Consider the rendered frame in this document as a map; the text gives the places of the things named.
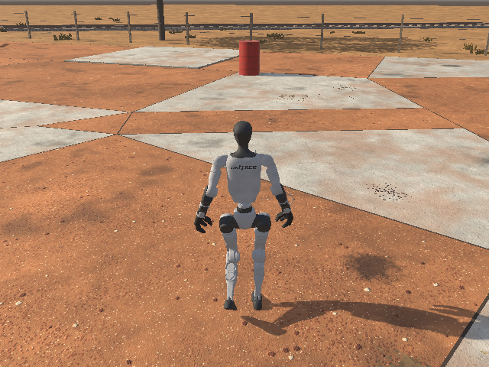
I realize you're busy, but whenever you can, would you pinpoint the robot right forearm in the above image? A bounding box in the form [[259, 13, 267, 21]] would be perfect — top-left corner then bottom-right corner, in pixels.
[[275, 184, 291, 213]]

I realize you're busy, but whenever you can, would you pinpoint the robot left upper arm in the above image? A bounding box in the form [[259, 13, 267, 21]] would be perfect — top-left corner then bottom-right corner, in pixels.
[[206, 154, 228, 198]]

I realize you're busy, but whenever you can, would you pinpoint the robot left forearm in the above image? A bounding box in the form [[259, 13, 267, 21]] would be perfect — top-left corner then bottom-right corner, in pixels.
[[196, 185, 213, 218]]

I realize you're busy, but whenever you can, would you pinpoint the robot thigh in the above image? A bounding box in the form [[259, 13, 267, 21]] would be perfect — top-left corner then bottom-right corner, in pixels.
[[252, 213, 271, 263], [219, 213, 240, 263]]

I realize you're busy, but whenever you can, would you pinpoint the left robot thigh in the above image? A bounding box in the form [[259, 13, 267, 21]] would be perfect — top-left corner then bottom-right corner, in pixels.
[[219, 213, 240, 263]]

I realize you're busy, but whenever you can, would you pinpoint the right robot hand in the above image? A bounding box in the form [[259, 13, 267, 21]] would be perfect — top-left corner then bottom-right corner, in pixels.
[[275, 211, 293, 228]]

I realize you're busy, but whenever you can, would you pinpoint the right robot thigh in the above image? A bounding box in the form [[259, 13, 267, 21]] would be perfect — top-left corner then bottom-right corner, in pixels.
[[252, 213, 271, 263]]

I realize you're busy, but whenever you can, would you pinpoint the robot right upper arm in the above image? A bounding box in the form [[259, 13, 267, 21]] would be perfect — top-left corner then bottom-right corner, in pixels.
[[259, 154, 283, 196]]

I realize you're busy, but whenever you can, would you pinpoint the left robot hand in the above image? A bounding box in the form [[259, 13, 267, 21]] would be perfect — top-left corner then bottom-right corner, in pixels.
[[194, 215, 212, 233]]

